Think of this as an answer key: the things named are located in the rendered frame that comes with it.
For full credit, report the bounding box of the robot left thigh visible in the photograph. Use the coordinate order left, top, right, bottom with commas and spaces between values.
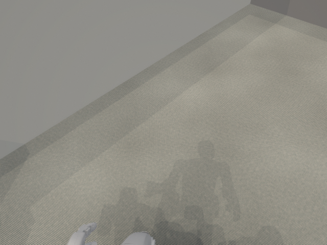
121, 232, 155, 245

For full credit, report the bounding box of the left robot hand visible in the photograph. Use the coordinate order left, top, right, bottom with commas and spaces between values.
67, 223, 98, 245

